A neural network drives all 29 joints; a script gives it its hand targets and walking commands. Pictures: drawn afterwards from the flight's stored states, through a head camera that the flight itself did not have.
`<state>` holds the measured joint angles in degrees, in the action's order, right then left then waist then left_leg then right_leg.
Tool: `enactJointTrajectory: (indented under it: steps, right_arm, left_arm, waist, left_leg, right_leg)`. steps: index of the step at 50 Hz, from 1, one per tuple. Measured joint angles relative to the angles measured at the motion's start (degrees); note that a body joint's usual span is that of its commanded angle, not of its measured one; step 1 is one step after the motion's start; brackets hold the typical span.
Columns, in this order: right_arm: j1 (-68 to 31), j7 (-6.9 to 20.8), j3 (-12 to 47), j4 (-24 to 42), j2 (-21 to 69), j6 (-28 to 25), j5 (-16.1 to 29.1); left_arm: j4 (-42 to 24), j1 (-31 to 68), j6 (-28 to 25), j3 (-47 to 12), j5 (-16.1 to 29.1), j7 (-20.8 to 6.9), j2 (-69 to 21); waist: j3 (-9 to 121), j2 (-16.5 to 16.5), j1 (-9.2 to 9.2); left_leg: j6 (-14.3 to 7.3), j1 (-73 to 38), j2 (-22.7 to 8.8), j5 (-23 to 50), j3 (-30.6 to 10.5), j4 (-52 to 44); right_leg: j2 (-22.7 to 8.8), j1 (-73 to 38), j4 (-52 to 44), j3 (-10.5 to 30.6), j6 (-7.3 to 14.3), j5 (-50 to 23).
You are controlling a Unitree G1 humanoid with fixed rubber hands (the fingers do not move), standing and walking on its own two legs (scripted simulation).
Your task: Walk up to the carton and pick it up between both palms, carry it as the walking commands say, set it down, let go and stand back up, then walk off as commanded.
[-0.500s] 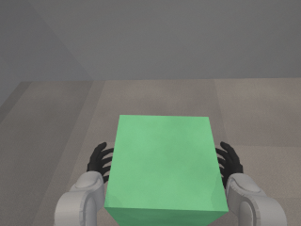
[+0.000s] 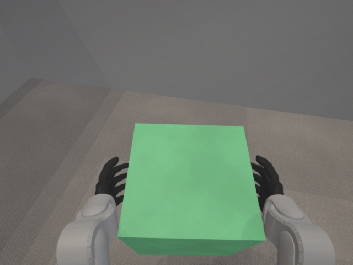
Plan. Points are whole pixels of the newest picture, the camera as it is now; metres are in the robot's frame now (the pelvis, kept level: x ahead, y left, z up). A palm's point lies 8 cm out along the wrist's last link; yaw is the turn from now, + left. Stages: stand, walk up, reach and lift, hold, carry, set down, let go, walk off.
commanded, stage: carry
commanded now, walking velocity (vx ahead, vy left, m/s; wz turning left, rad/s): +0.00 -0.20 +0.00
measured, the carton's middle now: (185, 196) +0.28 +0.02 +0.04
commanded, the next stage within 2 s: none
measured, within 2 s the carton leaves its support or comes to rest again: neither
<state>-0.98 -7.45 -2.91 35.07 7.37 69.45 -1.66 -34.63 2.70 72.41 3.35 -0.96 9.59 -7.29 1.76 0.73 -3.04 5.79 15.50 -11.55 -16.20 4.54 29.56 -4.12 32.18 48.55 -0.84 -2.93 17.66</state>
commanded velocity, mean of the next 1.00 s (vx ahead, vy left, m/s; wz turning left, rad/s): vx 0.00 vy -0.09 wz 0.00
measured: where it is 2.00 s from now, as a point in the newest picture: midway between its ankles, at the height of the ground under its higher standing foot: outside the picture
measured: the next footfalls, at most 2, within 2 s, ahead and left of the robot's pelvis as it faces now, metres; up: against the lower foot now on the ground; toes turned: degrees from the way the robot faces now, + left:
right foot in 0.08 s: +0.10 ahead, -0.18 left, +0.00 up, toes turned -6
left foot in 0.52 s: -0.05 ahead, -0.07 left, +0.00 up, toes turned +10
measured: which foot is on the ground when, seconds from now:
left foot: down 0.00-0.08, up 0.10-0.50, down 0.52-0.84, up 0.86-1.00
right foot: up 0.00-0.06, down 0.08-0.54, up 0.56-0.80, down 0.82-1.00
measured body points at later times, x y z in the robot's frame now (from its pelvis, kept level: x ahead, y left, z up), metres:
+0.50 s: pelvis -0.03 -0.16 +0.00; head -0.05 -0.15 +0.45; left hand +0.21 +0.00 +0.08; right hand +0.22 -0.30 +0.10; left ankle -0.09 -0.06 -0.72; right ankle +0.05 -0.18 -0.74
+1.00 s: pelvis -0.05 -0.28 +0.00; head -0.03 -0.31 +0.45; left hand +0.20 -0.15 +0.07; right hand +0.18 -0.45 +0.06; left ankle -0.08 -0.13 -0.70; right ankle +0.00 -0.37 -0.74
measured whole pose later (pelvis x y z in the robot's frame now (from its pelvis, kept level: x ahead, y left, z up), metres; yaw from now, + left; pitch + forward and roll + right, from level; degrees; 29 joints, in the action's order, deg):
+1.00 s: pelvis -0.05 -0.28 +0.00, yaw +0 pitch +4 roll +3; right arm 1.6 -8.3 -4.5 32.4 7.5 71.4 -1.4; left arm -27.7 0.1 70.6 1.7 -0.9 9.1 -7.4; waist 2.6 1.5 2.2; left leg 2.9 23.4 -2.7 -29.2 4.5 47.2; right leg -1.8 23.3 29.9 -1.5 2.0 10.6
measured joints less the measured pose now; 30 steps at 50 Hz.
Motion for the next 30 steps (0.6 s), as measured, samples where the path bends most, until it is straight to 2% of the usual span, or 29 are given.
enactJointTrajectory:
  steps: [3, 4, 5, 7, 8, 10, 12, 16, 20, 23, 25, 26, 27, 28, 29, 30]
  right_arm:
    - [-0.2, 0.1, -0.1, 0.4, 0.0, 0.7, -0.5]
    - [-0.2, 0.1, -0.3, 0.1, 0.0, 1.0, -0.6]
    - [-0.4, 0.2, -1.0, -0.7, -0.1, 1.2, -0.5]
    - [0.3, 0.2, -2.1, -1.8, 0.0, 1.9, -0.4]
    - [0.9, 0.1, -2.5, -1.8, 0.0, 2.2, -0.4]
    - [2.0, -0.2, -2.5, -1.5, 0.1, 2.3, -0.2]
    - [2.4, -1.0, -1.7, -1.0, 0.1, 1.6, 0.5]
    - [1.2, -2.2, -0.3, 0.1, 0.0, -0.1, 1.3]
    - [-0.2, -2.2, 0.3, -0.7, 0.0, -0.2, 1.4]
    - [-0.3, -1.6, 0.5, -3.0, 0.0, 0.1, 1.1]
    - [-0.1, -0.9, 0.4, -4.7, 0.0, 0.5, 0.8]
    - [-0.1, -0.6, 0.2, -5.3, 0.0, 0.7, 0.7]
    - [-0.1, -0.3, 0.2, -6.1, 0.0, 0.7, 0.6]
    - [0.1, -0.1, 0.3, -6.9, 0.0, 0.7, 0.4]
    - [0.7, -0.1, 0.2, -7.2, 0.0, 0.9, 0.3]
    - [1.6, 0.0, 0.0, -7.1, 0.0, 1.1, 0.2]
  left_arm:
    - [0.4, 0.2, -0.1, 0.0, 0.2, 0.0, 0.0]
    - [1.0, 0.1, -0.1, -0.2, 0.1, -0.1, 0.0]
    - [2.3, 0.0, -0.6, -0.7, -0.1, -0.1, -0.1]
    - [5.1, 0.1, -0.7, -1.6, -0.3, -0.1, 0.0]
    - [6.2, 0.0, -0.7, -1.9, -0.2, -0.1, 0.0]
    - [6.7, -0.4, -0.8, -2.1, 0.0, -0.3, -0.1]
    - [5.8, -1.2, -1.5, -1.5, 0.2, -0.6, -0.1]
    - [3.7, -2.2, -4.3, -0.3, 0.7, -1.5, -0.1]
    - [2.7, -3.5, -5.6, -0.1, 0.1, -1.8, -0.2]
    - [2.9, -4.1, -4.2, 0.0, -1.0, -1.7, -0.2]
    - [3.4, -4.2, -2.5, 0.0, -1.6, -1.5, -0.2]
    - [3.6, -4.1, -1.7, -0.2, -1.8, -1.2, -0.2]
    - [3.9, -3.8, -1.0, -0.1, -2.0, -1.0, -0.1]
    - [4.4, -3.6, -0.4, 0.1, -2.0, -0.9, -0.1]
    - [4.9, -3.7, 0.2, 0.0, -2.0, -0.8, -0.1]
    - [5.3, -3.7, 0.7, -0.4, -2.0, -0.7, -0.1]
  waist:
    - [0.7, -0.5, 0.08]
    - [1.0, -0.1, 0.09]
    - [0.8, 1.4, 0.56]
    - [-0.4, 1.9, 2.43]
    - [-1.2, 2.0, 3.42]
    - [-2.4, 2.5, 4.94]
    - [-3.0, 2.7, 6.04]
    - [-2.2, 2.3, 6.71]
    - [1.6, -0.3, 5.33]
    - [4.8, -3.0, 3.86]
    - [6.2, -4.4, 2.94]
    - [6.6, -4.2, 2.77]
    - [6.6, -4.6, 2.84]
    - [6.2, -4.7, 3.03]
    - [5.8, -4.0, 3.22]
    - [5.5, -3.1, 3.03]
  left_leg:
    - [2.5, 1.8, -1.7, -1.2, -0.1, 2.9]
    - [2.7, 2.7, -2.5, -2.2, -0.2, 5.0]
    - [1.6, 4.2, -3.3, -4.7, -1.0, 8.1]
    - [0.1, 8.1, -0.5, -15.2, -2.0, 18.3]
    - [-0.5, 10.1, 1.2, -17.4, -1.6, 23.7]
    - [-1.9, 13.3, 3.9, -16.5, -0.3, 32.5]
    - [-2.8, 15.3, 5.7, -13.5, 0.8, 36.9]
    - [-3.7, 15.2, 7.5, -11.2, 1.0, 35.7]
    - [-4.6, 11.8, 8.7, -11.8, 0.7, 28.5]
    - [-5.5, 6.9, 9.6, -13.0, 1.5, 18.6]
    - [-6.3, 1.8, 10.1, -12.1, 3.4, 8.5]
    - [-6.8, -1.3, 9.9, -10.2, 4.3, 2.3]
    - [-7.2, -2.4, 9.6, -5.0, 4.3, -1.3]
    - [-7.2, -2.6, 9.3, -2.1, 3.9, -1.8]
    - [-7.0, -2.5, 8.8, -1.2, 3.1, -1.5]
    - [-6.6, -2.8, 8.3, -1.1, 2.5, -1.7]
  right_leg:
    - [0.3, -5.4, -11.5, -2.1, 0.5, -3.0]
    - [1.0, -6.4, -14.3, -2.4, 1.4, -6.1]
    - [2.1, -5.7, -13.2, -2.9, 2.4, -6.6]
    - [1.7, -4.9, -11.5, -2.8, 3.9, -5.1]
    - [1.4, -5.2, -12.2, -2.8, 4.4, -5.0]
    - [1.4, -6.1, -14.9, -2.8, 5.0, -6.5]
    - [2.4, -6.6, -17.2, -2.8, 6.0, -8.3]
    - [5.0, -7.1, -19.6, -4.4, 8.3, -10.0]
    - [7.0, -7.3, -21.0, -6.5, 10.6, -10.6]
    - [8.0, -8.1, -23.7, -7.9, 11.7, -11.8]
    - [8.9, -9.1, -26.5, -8.7, 11.3, -13.2]
    - [9.7, -9.4, -27.3, -9.4, 9.6, -13.5]
    - [9.8, -8.9, -26.4, -9.9, 6.7, -12.2]
    - [9.7, -7.7, -22.3, -9.5, 3.7, -7.2]
    - [9.7, -5.7, -15.4, -8.3, 2.5, -1.8]
    - [9.5, -3.8, -8.2, -6.6, 2.2, 1.0]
